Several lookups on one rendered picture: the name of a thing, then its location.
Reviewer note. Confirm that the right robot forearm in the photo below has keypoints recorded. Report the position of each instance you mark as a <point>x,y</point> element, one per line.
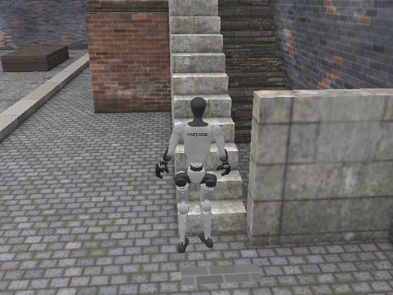
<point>225,161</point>

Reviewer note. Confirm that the robot left hand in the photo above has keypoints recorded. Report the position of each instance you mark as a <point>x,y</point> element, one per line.
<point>158,170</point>

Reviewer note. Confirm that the robot right upper arm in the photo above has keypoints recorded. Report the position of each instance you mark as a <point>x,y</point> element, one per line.
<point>216,130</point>

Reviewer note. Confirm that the left robot shin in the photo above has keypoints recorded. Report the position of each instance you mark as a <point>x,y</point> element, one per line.
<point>182,224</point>

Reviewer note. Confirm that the robot right hand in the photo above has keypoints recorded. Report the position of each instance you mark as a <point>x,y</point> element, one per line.
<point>227,170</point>

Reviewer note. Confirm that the robot left upper arm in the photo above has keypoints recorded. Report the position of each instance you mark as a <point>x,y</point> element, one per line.
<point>178,129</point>

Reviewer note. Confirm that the left robot forearm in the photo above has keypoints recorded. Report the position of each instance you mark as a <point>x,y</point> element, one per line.
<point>164,160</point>

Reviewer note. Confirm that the right robot thigh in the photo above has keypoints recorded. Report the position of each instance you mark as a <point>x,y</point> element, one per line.
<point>210,180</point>

